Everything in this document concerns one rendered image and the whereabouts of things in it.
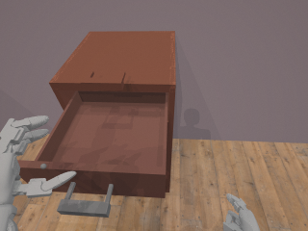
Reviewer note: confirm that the cabinet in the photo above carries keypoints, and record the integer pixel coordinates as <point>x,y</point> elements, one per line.
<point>145,60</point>

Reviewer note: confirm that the handle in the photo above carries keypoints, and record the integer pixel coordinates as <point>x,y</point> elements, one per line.
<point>102,83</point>
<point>85,208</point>

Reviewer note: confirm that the left robot hand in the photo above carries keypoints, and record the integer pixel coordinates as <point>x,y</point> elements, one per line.
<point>13,142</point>

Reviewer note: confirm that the drawer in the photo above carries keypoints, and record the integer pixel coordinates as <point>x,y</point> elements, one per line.
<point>107,137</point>

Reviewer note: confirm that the left robot forearm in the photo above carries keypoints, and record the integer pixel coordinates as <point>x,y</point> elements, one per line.
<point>7,214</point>

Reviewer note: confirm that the right robot hand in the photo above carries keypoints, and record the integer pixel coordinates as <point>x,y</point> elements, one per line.
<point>244,221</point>

